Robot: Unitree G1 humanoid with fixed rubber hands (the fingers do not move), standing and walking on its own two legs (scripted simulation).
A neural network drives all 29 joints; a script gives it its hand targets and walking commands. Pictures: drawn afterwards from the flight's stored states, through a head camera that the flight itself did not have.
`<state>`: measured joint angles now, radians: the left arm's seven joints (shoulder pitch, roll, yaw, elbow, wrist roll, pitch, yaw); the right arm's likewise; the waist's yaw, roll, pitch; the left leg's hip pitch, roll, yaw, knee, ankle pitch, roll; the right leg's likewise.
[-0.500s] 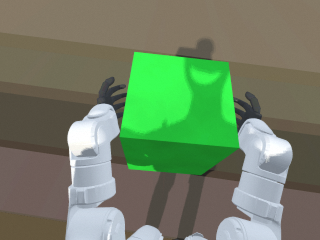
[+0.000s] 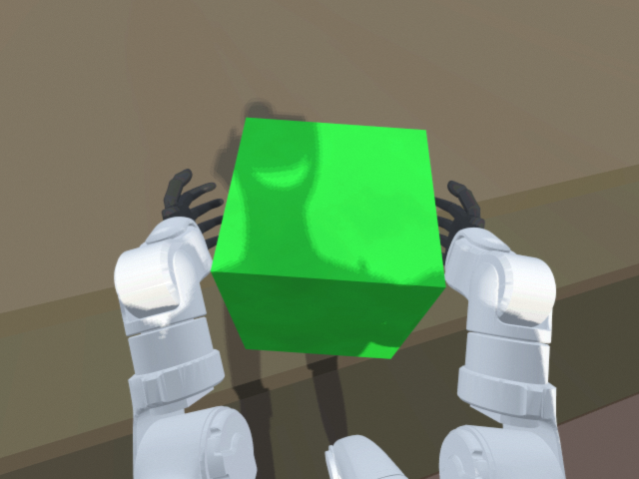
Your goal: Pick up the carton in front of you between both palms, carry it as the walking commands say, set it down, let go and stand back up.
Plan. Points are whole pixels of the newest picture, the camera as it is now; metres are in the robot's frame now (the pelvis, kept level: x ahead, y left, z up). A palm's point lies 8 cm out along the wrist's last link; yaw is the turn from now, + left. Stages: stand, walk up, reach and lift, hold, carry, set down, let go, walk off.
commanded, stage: carry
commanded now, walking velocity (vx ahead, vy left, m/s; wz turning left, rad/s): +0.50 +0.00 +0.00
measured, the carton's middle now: (326, 251) +0.39 -0.07 +0.07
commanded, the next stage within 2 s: none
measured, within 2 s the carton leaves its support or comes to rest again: neither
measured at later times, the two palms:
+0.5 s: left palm out of the picture +0.72 +0.15 +0.29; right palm out of the picture +0.74 -0.16 +0.28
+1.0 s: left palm out of the picture +1.11 +0.20 +0.39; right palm out of the picture +1.07 -0.11 +0.41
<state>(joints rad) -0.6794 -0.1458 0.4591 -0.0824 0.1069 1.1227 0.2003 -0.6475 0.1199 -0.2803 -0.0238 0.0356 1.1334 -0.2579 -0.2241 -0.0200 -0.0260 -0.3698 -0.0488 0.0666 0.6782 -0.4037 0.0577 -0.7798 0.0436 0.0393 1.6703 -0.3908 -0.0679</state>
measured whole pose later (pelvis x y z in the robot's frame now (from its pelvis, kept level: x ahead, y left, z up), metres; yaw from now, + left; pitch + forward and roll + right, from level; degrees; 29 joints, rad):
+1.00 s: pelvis +0.73 +0.07 +0.25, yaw -1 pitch +6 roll -3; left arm -0.63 -0.12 0.35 -0.19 0.08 1.10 0.23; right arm -0.64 0.12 -0.29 -0.13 0.04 1.09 -0.22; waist -0.12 -0.02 -0.01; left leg -0.12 -0.04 0.03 0.42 -0.29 0.10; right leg -0.97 0.02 -0.14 1.23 -0.38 -0.10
